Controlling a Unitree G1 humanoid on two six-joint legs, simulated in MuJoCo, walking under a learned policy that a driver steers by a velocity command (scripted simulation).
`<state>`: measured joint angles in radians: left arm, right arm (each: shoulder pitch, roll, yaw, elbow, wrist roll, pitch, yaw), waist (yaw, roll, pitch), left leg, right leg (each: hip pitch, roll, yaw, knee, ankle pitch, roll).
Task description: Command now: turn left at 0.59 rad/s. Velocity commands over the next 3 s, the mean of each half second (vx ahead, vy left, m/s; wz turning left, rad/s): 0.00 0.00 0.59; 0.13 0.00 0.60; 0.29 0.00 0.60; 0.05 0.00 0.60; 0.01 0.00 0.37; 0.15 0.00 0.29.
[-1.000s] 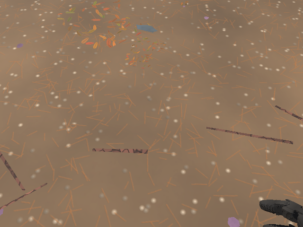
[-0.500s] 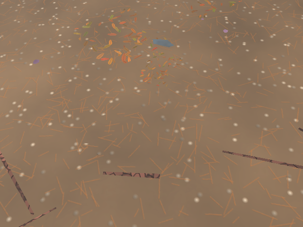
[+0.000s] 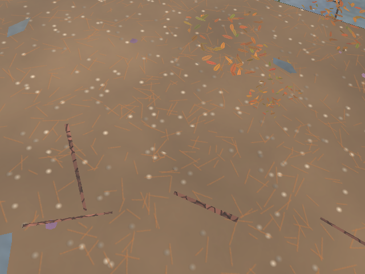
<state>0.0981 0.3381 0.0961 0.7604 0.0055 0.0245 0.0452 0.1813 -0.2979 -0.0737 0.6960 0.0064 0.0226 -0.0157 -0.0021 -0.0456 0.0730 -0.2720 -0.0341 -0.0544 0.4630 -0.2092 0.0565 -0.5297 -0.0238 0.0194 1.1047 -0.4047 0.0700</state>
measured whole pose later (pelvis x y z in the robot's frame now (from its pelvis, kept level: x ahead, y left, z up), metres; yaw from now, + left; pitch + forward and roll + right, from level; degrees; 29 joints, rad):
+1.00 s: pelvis +0.02 +0.05 +0.01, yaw +35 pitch +1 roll -3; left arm 0.14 0.34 0.09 0.71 0.00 -0.06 -0.01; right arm 0.38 -0.26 -0.04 0.68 0.01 -0.03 -0.01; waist -0.03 -0.04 0.02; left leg -0.12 -0.03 -0.09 0.36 -0.25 0.07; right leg -0.57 -0.04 0.02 0.95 -0.19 0.02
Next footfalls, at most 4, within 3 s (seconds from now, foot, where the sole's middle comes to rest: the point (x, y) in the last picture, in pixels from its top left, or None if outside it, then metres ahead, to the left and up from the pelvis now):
0.36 right None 0.09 -0.13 -0.78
0.80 left None -0.03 0.12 -0.78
1.30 right None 0.36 0.14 -0.78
1.74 left None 0.17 0.34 -0.78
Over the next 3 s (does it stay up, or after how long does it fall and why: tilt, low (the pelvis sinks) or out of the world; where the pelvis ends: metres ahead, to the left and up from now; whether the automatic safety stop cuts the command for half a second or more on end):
stays up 0.26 0.27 0.00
